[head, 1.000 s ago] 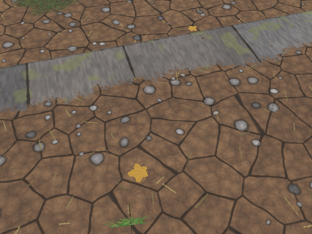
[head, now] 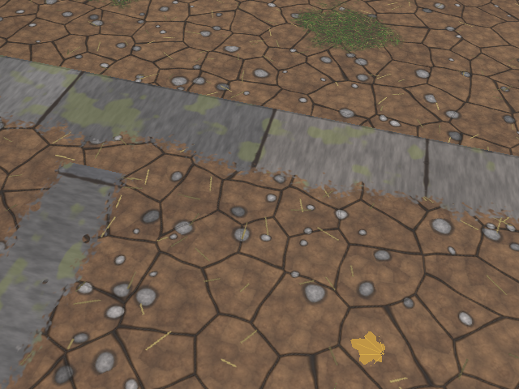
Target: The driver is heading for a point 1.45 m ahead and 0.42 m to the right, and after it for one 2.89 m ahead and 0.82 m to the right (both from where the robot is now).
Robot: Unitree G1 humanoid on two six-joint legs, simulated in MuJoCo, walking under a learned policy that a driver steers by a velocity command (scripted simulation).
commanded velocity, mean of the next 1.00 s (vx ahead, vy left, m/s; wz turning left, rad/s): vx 0.47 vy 0.00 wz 0.02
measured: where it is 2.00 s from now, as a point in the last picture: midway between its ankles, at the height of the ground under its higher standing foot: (301, 227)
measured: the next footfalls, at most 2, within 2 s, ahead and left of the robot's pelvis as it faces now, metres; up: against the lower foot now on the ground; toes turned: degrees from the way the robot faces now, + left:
right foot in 0.20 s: +0.20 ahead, -0.16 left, +0.00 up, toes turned +0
left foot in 0.72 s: +0.53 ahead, +0.07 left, +0.00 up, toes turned +2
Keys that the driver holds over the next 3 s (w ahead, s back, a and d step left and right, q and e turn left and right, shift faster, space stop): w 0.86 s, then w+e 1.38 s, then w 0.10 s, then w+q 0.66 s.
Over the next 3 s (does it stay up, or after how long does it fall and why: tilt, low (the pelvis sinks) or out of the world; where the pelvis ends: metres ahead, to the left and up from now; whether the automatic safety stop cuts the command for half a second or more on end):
stays up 1.48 -0.53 -0.03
